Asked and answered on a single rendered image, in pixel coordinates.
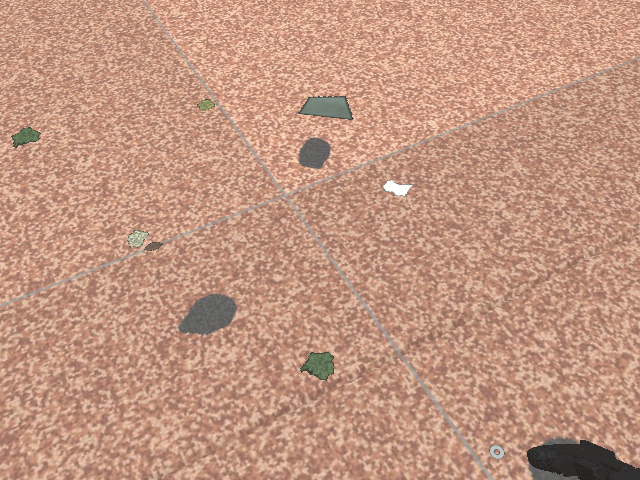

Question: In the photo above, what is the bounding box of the robot right hand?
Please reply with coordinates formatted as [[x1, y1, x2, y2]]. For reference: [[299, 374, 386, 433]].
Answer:
[[527, 440, 640, 480]]

